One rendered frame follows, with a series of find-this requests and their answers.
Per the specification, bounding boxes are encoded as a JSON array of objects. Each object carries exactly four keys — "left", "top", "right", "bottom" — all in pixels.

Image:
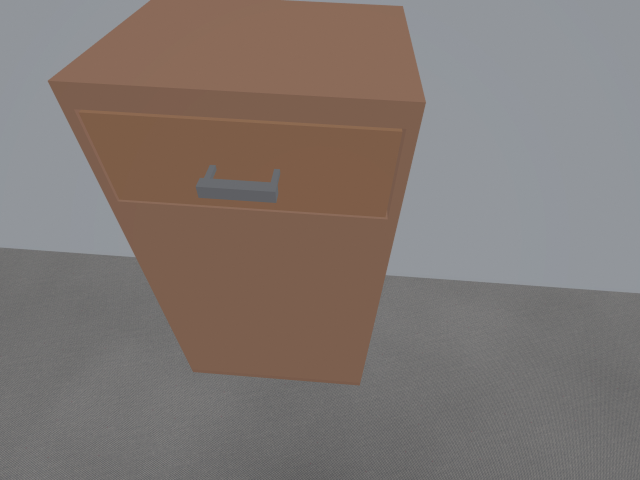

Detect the handle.
[{"left": 196, "top": 165, "right": 280, "bottom": 203}]

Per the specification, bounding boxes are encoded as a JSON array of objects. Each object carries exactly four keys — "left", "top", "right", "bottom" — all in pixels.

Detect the drawer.
[{"left": 78, "top": 110, "right": 402, "bottom": 217}]

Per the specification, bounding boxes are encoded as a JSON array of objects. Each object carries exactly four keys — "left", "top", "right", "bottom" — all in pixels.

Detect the cabinet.
[{"left": 48, "top": 0, "right": 426, "bottom": 386}]

